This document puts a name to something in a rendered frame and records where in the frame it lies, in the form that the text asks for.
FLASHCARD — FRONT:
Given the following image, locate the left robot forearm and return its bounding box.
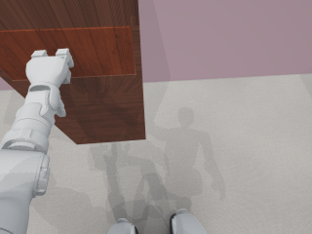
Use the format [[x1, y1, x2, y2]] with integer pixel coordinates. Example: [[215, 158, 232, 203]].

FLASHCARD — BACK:
[[0, 82, 60, 155]]

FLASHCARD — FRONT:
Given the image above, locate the robot left upper arm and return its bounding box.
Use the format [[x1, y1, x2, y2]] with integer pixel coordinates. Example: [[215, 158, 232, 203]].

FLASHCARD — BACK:
[[0, 149, 51, 234]]

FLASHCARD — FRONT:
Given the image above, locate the handle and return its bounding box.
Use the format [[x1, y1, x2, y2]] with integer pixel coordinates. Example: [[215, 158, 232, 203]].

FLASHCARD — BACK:
[[62, 69, 71, 84]]

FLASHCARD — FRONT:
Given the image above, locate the cabinet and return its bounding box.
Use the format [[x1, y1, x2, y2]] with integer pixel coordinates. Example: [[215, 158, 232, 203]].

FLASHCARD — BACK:
[[0, 0, 146, 145]]

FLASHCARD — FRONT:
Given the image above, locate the robot right thigh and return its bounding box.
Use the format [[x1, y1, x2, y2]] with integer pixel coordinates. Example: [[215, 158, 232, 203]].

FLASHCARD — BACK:
[[172, 213, 207, 234]]

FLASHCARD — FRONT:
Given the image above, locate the robot left shin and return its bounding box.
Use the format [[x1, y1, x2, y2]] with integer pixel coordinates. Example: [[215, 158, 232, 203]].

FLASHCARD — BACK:
[[117, 218, 129, 223]]

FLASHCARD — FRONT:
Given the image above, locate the left robot hand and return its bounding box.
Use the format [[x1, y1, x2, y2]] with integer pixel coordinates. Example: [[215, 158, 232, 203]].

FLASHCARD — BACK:
[[25, 48, 74, 117]]

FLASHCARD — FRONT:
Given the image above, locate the drawer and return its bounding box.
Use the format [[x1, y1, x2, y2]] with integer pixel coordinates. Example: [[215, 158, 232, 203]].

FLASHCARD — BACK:
[[0, 25, 135, 80]]

